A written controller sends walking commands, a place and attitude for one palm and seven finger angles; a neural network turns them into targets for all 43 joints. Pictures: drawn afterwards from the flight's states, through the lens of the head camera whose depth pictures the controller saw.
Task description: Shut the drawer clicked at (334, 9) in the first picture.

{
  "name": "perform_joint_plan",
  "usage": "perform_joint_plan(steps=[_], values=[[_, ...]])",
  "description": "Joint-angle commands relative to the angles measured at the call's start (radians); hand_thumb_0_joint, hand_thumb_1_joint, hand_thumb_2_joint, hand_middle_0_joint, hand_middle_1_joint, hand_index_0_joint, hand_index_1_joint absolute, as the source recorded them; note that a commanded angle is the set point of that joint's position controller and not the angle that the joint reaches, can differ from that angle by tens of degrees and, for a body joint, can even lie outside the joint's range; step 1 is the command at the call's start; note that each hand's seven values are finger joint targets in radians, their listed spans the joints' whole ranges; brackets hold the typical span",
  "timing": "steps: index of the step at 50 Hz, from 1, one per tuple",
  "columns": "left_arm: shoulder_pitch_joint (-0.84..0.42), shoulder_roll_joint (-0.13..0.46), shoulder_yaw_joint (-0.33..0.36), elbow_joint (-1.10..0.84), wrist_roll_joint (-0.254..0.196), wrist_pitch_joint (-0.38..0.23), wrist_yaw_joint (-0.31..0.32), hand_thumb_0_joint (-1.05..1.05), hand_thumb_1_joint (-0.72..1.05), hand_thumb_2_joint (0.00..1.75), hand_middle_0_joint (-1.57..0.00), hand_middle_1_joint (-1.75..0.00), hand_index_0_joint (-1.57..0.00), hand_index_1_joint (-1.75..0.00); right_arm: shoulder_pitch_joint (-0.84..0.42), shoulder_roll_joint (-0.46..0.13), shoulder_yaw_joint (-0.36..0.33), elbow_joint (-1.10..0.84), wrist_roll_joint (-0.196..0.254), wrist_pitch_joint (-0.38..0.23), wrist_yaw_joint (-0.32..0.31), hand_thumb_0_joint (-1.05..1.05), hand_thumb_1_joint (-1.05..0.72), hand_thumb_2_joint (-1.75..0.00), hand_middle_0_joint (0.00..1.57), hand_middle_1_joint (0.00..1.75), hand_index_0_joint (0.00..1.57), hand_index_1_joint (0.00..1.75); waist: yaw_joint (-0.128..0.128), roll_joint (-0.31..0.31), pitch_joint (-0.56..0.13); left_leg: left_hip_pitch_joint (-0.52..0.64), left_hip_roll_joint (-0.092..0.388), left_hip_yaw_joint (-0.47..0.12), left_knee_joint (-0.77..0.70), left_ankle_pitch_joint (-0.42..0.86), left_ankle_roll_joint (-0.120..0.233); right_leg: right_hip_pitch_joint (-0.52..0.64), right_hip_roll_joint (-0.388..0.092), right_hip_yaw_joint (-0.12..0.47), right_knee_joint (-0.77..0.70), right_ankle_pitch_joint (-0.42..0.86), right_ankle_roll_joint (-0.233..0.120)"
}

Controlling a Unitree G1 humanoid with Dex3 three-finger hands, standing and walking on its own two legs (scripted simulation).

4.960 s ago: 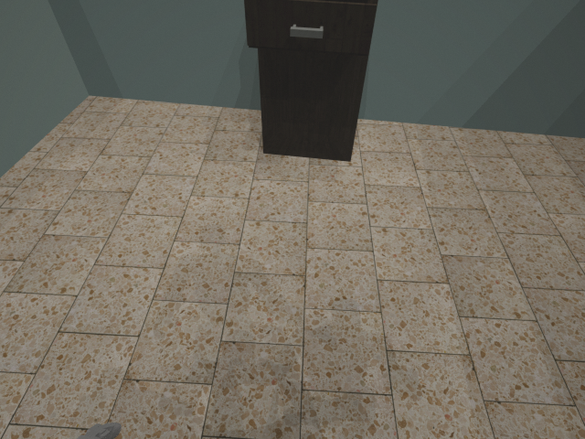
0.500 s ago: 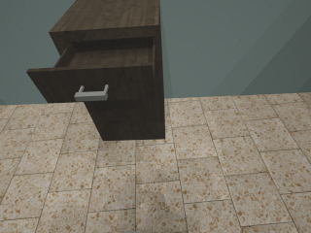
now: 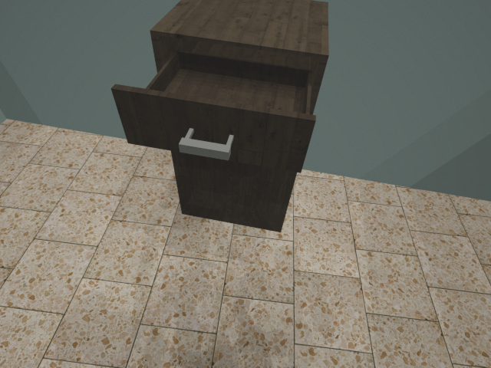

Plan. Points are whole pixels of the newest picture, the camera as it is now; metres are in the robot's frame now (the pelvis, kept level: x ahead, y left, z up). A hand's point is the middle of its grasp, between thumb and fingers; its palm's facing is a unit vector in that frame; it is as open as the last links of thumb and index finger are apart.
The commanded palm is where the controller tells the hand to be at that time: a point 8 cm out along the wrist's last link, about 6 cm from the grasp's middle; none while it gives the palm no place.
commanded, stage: take the last steps up to it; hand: left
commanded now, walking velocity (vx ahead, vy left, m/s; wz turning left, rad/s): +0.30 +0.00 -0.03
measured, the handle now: (207, 142) +0.56 +0.16 +0.03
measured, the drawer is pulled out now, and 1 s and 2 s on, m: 0.29 0.29 0.29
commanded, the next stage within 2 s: come to a stop and stand still in 0.54 s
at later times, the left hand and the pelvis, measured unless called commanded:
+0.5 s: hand (184, 283) +0.31 +0.17 -0.17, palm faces -0.07 -0.98 -0.18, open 7.4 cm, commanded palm none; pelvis +0.17 +0.00 -0.01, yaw -1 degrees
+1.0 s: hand (165, 297) +0.28 +0.21 -0.19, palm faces +0.05 -0.98 -0.20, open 7.3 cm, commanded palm none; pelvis +0.26 +0.02 +0.00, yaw -3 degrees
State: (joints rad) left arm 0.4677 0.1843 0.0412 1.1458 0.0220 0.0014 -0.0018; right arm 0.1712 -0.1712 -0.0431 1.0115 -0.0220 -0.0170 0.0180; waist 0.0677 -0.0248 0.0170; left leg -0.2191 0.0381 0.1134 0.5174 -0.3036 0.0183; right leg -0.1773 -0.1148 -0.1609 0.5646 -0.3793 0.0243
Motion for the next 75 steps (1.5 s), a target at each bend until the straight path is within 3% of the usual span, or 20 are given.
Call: perform_joint_plan(steps=[1, 7, 19, 23, 24, 25, 26, 27, 30, 34, 43, 45, 47, 55, 61, 64, 66, 67, 71, 75], values=[[-0.195, 0.058, 0.013, -0.143, 0.013, -0.030, 0.003, 0.00, 0.90, 0.90, -0.20, -0.30, -0.20, -0.30, 0.276, -0.189, -0.030, 0.040, -0.002, -0.014, -0.036, 0.00, -0.90, -0.90, 0.20, 0.30, 0.20, 0.30, -0.148, 0.216, 0.119, 0.200, 0.332, -0.446, -0.389, -0.207, 0.146, -0.516, 0.005, 0.101, 0.458, -0.108, -0.037], [-0.124, 0.030, 0.018, -0.083, 0.006, -0.021, -0.010, 0.00, 0.90, 0.90, -0.20, -0.30, -0.20, -0.30, 0.222, -0.086, 0.003, 0.035, 0.012, -0.061, -0.049, 0.00, -0.90, -0.90, 0.20, 0.30, 0.20, 0.30, -0.057, 0.099, 0.099, 0.172, 0.203, -0.161, -0.349, 0.402, 0.111, -0.453, 0.000, 0.110, 0.551, 0.153, -0.008], [-0.444, 0.017, 0.009, -0.213, -0.005, -0.020, -0.012, 0.00, 0.90, 0.90, -0.20, -0.30, -0.20, -0.30, 0.385, -0.088, 0.007, 0.128, -0.007, -0.065, -0.064, 0.00, -0.90, -0.90, 0.20, 0.30, 0.20, 0.30, -0.116, 0.115, 0.160, 0.292, 0.237, -0.112, -0.269, 0.726, 0.130, -0.475, 0.029, 0.064, 0.194, 0.157, -0.046], [-0.237, 0.046, 0.019, -0.160, -0.004, -0.036, -0.002, 0.00, 0.90, 0.90, -0.20, -0.30, -0.20, -0.30, 0.342, -0.123, -0.003, 0.131, 0.002, -0.056, -0.062, 0.00, -0.90, -0.90, 0.20, 0.30, 0.20, 0.30, -0.021, 0.105, 0.029, 0.246, 0.210, -0.055, -0.032, 0.974, 0.092, -0.119, 0.123, 0.003, 0.038, 0.200, -0.089], [-0.124, 0.071, 0.027, -0.123, 0.001, -0.046, 0.001, 0.00, 0.90, 0.90, -0.20, -0.30, -0.20, -0.30, 0.331, -0.125, -0.006, 0.128, 0.009, -0.055, -0.058, 0.00, -0.90, -0.90, 0.20, 0.30, 0.20, 0.30, 0.028, 0.093, -0.032, 0.171, 0.170, -0.032, 0.117, 0.902, 0.061, 0.061, 0.123, 0.008, -0.035, 0.286, -0.097], [-0.001, 0.146, 0.044, -0.089, 0.005, -0.061, 0.010, 0.00, 0.90, 0.90, -0.20, -0.30, -0.20, -0.30, 0.339, -0.099, -0.005, 0.116, 0.021, -0.056, -0.048, 0.00, -0.90, -0.90, 0.20, 0.30, 0.20, 0.30, 0.071, -0.006, -0.128, -0.030, 0.111, -0.010, 0.358, 0.611, 0.025, 0.308, -0.033, 0.188, -0.031, 0.447, -0.163], [0.066, 0.224, 0.064, -0.074, -0.004, -0.066, 0.016, 0.00, 0.90, 0.90, -0.20, -0.30, -0.20, -0.30, 0.396, -0.045, -0.001, 0.096, 0.029, -0.060, -0.048, 0.00, -0.90, -0.90, 0.20, 0.30, 0.20, 0.30, 0.047, -0.203, -0.250, -0.241, -0.049, 0.016, 0.694, -0.218, -0.022, 0.481, -0.323, 0.593, -0.126, 0.757, -0.304], [0.050, 0.244, 0.064, -0.087, -0.020, -0.061, 0.023, 0.00, 0.90, 0.90, -0.20, -0.30, -0.20, -0.30, 0.351, -0.067, -0.003, 0.079, 0.032, -0.051, -0.057, 0.00, -0.90, -0.90, 0.20, 0.30, 0.20, 0.30, 0.048, -0.089, -0.250, -0.254, -0.028, -0.109, 0.838, -0.300, -0.002, 0.404, -0.372, 0.626, -0.189, 0.815, -0.368], [-0.156, 0.118, 0.032, -0.120, -0.016, -0.059, 0.030, 0.00, 0.90, 0.90, -0.20, -0.30, -0.20, -0.30, 0.229, -0.013, -0.005, 0.055, 0.012, -0.027, -0.044, 0.00, -0.90, -0.90, 0.20, 0.30, 0.20, 0.30, -0.035, 0.008, 0.025, -0.293, 0.076, -0.141, 0.809, -0.134, -0.007, 0.010, -0.254, 0.395, -0.264, 0.546, -0.277], [-0.258, 0.058, 0.000, -0.139, -0.002, -0.059, 0.036, 0.00, 0.90, 0.90, -0.20, -0.30, -0.20, -0.30, 0.299, 0.049, 0.014, 0.076, 0.009, 0.017, -0.044, 0.00, -0.90, -0.90, 0.20, 0.30, 0.20, 0.30, -0.131, -0.025, 0.045, -0.100, 0.075, -0.087, 0.513, -0.077, -0.050, -0.252, -0.151, 0.157, -0.299, 0.629, -0.194], [-0.206, 0.139, 0.030, -0.140, -0.002, 0.000, 0.041, 0.00, 0.90, 0.90, -0.20, -0.30, -0.20, -0.30, 0.117, -0.050, -0.014, 0.007, 0.016, 0.038, -0.044, 0.00, -0.90, -0.90, 0.20, 0.30, 0.20, 0.30, -0.076, -0.145, -0.013, -0.009, 0.004, -0.057, 0.057, 0.103, -0.066, -0.087, -0.118, 0.200, -0.118, 0.637, -0.165], [-0.172, 0.099, 0.026, -0.147, -0.009, 0.013, 0.043, 0.00, 0.90, 0.90, -0.20, -0.30, -0.20, -0.30, 0.127, -0.112, -0.024, -0.001, 0.009, 0.021, -0.046, 0.00, -0.90, -0.90, 0.20, 0.30, 0.20, 0.30, -0.076, 0.036, -0.064, 0.137, 0.141, -0.178, -0.071, 0.539, -0.011, -0.156, -0.021, 0.142, 0.018, 0.419, -0.072], [-0.128, 0.060, 0.014, -0.154, -0.015, 0.023, 0.051, 0.00, 0.90, 0.90, -0.20, -0.30, -0.20, -0.30, 0.105, -0.189, -0.034, -0.025, 0.005, 0.022, -0.052, 0.00, -0.90, -0.90, 0.20, 0.30, 0.20, 0.30, -0.071, 0.239, -0.058, 0.064, 0.371, -0.339, -0.163, 0.880, 0.160, -0.160, 0.097, 0.102, 0.304, -0.217, -0.010], [-0.140, 0.087, 0.044, -0.162, -0.005, 0.052, 0.038, 0.00, 0.90, 0.90, -0.20, -0.30, -0.20, -0.30, -0.001, -0.152, -0.036, -0.064, 0.002, 0.028, -0.072, 0.00, -0.90, -0.90, 0.20, 0.30, 0.20, 0.30, -0.066, 0.172, -0.094, 0.070, 0.264, -0.217, -0.165, 0.566, 0.156, -0.285, 0.104, 0.205, 0.608, -0.080, 0.019], [-0.167, 0.053, 0.024, -0.179, -0.005, 0.044, 0.026, 0.00, 0.90, 0.90, -0.20, -0.30, -0.20, -0.30, 0.025, -0.173, -0.056, -0.046, -0.006, 0.037, -0.056, 0.00, -0.90, -0.90, 0.20, 0.30, 0.20, 0.30, -0.097, 0.262, -0.101, 0.083, 0.254, -0.275, -0.215, 0.215, 0.138, -0.162, 0.086, 0.125, 0.175, -0.140, 0.002], [-0.043, 0.062, 0.025, -0.126, -0.003, 0.034, 0.025, 0.00, 0.90, 0.90, -0.20, -0.30, -0.20, -0.30, 0.003, -0.166, -0.061, -0.043, 0.003, 0.047, -0.047, 0.00, -0.90, -0.90, 0.20, 0.30, 0.20, 0.30, -0.040, 0.186, -0.086, -0.082, 0.167, -0.200, -0.179, -0.001, 0.054, 0.068, 0.103, 0.079, -0.152, 0.085, -0.016], [-0.084, 0.182, 0.034, -0.144, 0.016, 0.022, 0.033, 0.00, 0.90, 0.90, -0.20, -0.30, -0.20, -0.30, -0.001, -0.047, -0.039, -0.070, 0.017, 0.058, -0.037, 0.00, -0.90, -0.90, 0.20, 0.30, 0.20, 0.30, -0.050, -0.202, 0.023, -0.260, -0.003, -0.064, 0.084, -0.135, -0.058, -0.015, -0.168, 0.441, -0.380, -0.023, -0.118], [-0.183, 0.203, 0.031, -0.176, 0.011, 0.021, 0.034, 0.00, 0.90, 0.90, -0.20, -0.30, -0.20, -0.30, -0.038, -0.058, -0.036, -0.083, 0.012, 0.064, -0.030, 0.00, -0.90, -0.90, 0.20, 0.30, 0.20, 0.30, -0.047, -0.203, 0.060, -0.199, 0.006, -0.096, 0.209, -0.181, -0.054, -0.191, -0.254, 0.470, -0.441, -0.117, -0.181], [-0.290, 0.122, 0.011, -0.172, 0.002, 0.002, 0.035, 0.00, 0.90, 0.90, -0.20, -0.30, -0.20, -0.30, 0.036, -0.062, -0.032, -0.007, 0.007, 0.058, -0.028, 0.00, -0.90, -0.90, 0.20, 0.30, 0.20, 0.30, -0.098, -0.174, 0.117, -0.173, 0.009, -0.114, 0.328, -0.064, -0.036, -0.183, -0.107, 0.281, -0.336, 0.176, -0.160], [-0.178, 0.110, 0.006, -0.121, -0.002, -0.015, 0.038, 0.00, 0.90, 0.90, -0.20, -0.30, -0.20, -0.30, 0.046, -0.040, -0.015, 0.021, 0.016, 0.040, -0.038, 0.00, -0.90, -0.90, 0.20, 0.30, 0.20, 0.30, -0.057, -0.130, 0.026, -0.143, 0.001, -0.078, 0.154, -0.087, -0.056, 0.039, -0.097, 0.242, -0.211, 0.601, -0.162]])
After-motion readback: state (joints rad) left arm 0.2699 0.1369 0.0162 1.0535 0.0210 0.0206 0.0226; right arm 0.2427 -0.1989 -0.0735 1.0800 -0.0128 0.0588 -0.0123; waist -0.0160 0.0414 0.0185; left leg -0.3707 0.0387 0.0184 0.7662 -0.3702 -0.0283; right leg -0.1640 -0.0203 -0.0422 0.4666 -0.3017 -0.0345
